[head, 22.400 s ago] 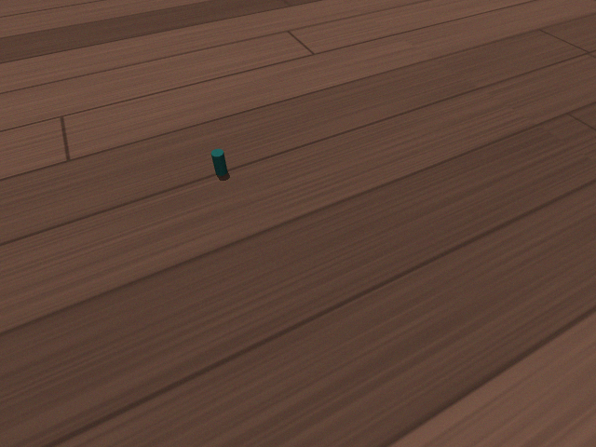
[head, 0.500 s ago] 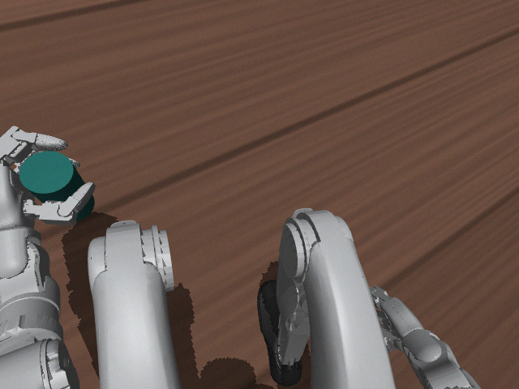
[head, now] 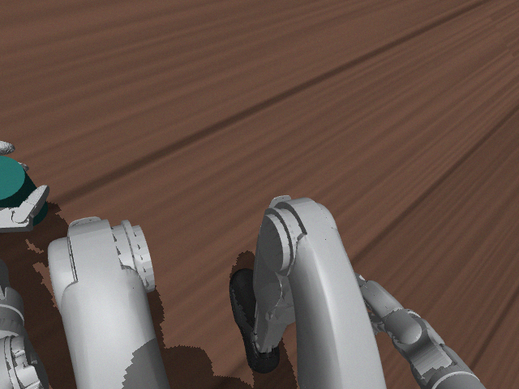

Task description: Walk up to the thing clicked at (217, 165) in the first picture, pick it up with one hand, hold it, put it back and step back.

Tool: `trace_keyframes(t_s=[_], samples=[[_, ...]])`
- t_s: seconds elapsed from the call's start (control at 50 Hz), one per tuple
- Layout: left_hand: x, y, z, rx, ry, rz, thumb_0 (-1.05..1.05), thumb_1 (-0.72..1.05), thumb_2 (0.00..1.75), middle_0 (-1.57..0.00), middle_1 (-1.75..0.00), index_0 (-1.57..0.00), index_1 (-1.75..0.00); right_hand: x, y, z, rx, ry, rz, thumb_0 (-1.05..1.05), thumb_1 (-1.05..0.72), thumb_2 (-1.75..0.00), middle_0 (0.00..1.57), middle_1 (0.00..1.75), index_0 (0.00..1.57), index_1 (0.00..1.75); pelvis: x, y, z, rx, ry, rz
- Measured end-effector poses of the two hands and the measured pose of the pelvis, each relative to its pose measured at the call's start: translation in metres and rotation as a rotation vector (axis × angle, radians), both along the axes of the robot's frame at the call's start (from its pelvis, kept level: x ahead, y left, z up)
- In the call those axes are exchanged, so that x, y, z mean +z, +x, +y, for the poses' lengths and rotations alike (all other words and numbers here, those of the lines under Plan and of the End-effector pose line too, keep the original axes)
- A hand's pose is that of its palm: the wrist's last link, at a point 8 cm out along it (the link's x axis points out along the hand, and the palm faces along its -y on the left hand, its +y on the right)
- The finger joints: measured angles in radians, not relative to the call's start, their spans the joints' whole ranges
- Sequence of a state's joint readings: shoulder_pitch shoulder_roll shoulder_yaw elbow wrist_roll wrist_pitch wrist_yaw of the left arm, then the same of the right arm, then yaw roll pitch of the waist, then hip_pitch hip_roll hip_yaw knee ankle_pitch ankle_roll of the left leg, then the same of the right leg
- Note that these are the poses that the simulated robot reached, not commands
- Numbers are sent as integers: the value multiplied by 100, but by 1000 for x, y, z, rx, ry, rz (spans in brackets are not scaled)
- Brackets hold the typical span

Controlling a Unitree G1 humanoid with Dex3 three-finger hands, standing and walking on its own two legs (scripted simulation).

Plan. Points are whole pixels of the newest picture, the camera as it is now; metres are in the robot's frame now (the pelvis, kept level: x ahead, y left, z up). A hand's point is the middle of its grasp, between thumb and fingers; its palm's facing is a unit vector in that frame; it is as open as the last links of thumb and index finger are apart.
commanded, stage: lower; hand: left
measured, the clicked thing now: (11, 195) +0.38 +0.29 -0.16
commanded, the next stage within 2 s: loosen in 1.00 s
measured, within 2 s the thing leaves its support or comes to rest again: neither
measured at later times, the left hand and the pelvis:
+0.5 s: hand (11, 190) +0.39 +0.29 -0.17, palm faces +0.34 -0.94 -0.01, open 9.0 cm; pelvis -0.01 +0.01 -0.01, yaw -2 degrees
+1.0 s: hand (16, 192) +0.39 +0.29 -0.19, palm faces +0.35 -0.94 -0.01, open 9.0 cm; pelvis -0.01 +0.01 -0.01, yaw -4 degrees
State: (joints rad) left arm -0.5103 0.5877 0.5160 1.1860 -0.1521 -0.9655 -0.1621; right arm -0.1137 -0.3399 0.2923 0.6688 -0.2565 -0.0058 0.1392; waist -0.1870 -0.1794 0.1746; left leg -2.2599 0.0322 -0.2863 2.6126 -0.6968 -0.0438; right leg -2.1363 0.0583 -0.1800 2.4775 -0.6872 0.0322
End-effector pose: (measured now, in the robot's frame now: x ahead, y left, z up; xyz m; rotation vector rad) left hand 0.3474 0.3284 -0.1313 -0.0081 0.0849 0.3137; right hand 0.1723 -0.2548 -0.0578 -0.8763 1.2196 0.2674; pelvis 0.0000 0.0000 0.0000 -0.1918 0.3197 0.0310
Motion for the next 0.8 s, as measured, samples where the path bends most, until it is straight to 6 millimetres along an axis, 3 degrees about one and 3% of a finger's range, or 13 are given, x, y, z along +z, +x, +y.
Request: trace_keyframes(t_s=[0.38,0.8], samples=[[-31,1,2,24,-3,4,3,-28,112,-83,-114,-77,-112,16,-1,9,131,-82,24,1,-91,-91,21,30,20,30,-5,-6,6,-20,-49,-73],[-49,1,1,39,11,-2,3,-28,112,-83,-113,-77,-112,27,-19,17,180,-127,61,0,-90,-90,21,30,20,30,-8,-13,12,-41,-86,-130]])
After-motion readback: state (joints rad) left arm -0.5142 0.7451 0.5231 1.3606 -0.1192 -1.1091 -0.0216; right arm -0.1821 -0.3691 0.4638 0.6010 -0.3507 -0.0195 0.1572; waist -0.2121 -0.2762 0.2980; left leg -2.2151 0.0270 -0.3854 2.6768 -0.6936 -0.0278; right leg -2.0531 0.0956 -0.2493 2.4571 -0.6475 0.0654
